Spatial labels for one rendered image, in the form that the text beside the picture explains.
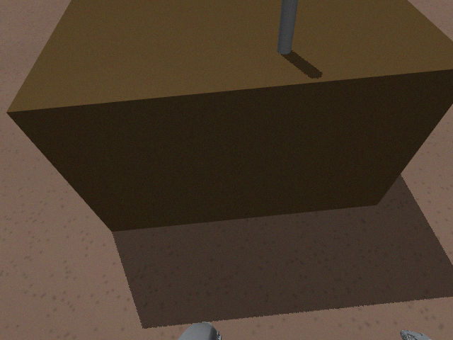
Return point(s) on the can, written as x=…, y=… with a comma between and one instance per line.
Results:
x=286, y=28

